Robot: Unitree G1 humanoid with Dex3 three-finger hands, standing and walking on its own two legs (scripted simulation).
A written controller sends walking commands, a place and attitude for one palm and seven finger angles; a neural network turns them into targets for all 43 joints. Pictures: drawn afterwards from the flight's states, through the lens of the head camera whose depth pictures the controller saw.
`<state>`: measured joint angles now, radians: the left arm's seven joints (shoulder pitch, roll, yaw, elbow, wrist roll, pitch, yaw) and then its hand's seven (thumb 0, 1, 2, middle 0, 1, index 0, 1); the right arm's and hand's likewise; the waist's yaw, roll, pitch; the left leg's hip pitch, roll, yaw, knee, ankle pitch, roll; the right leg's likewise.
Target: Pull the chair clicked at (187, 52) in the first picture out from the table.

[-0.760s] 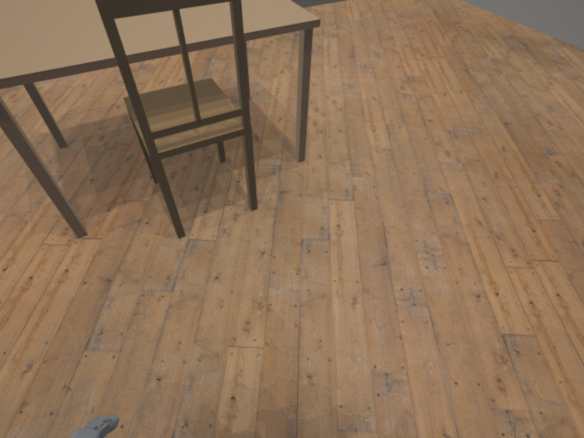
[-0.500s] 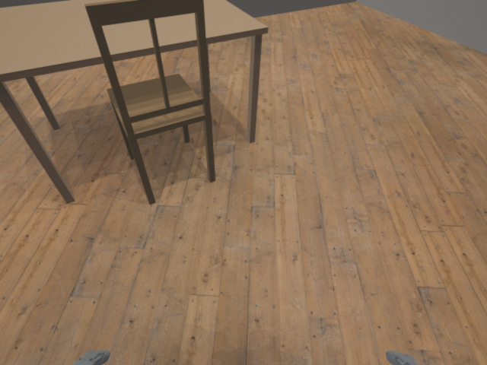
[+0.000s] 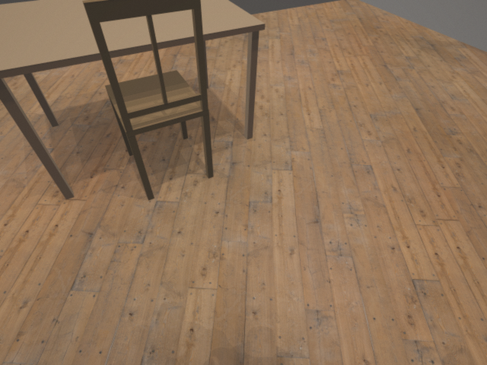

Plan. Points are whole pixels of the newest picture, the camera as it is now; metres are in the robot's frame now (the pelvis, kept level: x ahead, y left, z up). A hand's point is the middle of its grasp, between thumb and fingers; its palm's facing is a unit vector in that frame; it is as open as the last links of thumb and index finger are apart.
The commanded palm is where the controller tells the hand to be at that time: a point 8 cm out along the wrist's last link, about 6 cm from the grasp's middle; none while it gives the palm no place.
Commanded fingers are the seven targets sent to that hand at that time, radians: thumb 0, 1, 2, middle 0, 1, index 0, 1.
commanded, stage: stand and wait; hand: left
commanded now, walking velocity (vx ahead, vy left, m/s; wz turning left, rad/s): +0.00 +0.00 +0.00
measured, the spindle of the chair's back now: (157, 63) +1.14 +0.40 -0.06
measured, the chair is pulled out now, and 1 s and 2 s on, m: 0.00 0.00 0.00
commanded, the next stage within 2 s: look at it before walking up in 0.24 s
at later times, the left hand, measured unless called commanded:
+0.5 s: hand out of the picture +0.06 +0.24 -0.16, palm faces -0.03 -0.95 -0.32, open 7.4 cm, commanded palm none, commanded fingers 0.00 0.90 0.90 -0.20 -0.30 -0.20 -0.30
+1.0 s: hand out of the picture +0.07 +0.24 -0.16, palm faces -0.03 -0.95 -0.32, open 7.4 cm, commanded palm none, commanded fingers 0.00 0.90 0.90 -0.20 -0.30 -0.20 -0.30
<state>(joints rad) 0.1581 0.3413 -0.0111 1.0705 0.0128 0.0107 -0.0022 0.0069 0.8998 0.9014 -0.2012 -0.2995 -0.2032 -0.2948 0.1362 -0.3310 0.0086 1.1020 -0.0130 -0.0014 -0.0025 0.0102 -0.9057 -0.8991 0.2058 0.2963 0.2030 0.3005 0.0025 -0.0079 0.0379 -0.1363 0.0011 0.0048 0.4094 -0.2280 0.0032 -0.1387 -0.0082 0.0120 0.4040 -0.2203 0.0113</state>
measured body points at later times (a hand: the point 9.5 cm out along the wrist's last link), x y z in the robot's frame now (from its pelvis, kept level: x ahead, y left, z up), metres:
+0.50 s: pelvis -0.01 +0.00 +0.00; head -0.01 +0.00 +0.45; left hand +0.06 +0.29 -0.14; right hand +0.06 -0.29 -0.13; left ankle +0.00 +0.12 -0.74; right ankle +0.00 -0.13 -0.74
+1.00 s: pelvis +0.00 +0.00 +0.00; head +0.00 +0.00 +0.45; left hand +0.07 +0.29 -0.13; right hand +0.08 -0.29 -0.13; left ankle +0.00 +0.12 -0.74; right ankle +0.00 -0.13 -0.74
